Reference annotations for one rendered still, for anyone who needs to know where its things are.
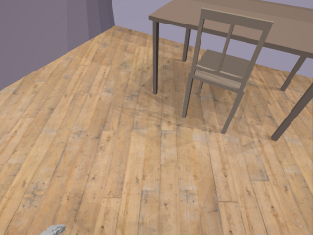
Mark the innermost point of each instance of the table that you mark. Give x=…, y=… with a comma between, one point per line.
x=291, y=32

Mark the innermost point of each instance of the robot left hand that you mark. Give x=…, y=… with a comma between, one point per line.
x=54, y=230

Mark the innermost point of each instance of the chair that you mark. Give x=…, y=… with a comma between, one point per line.
x=220, y=69

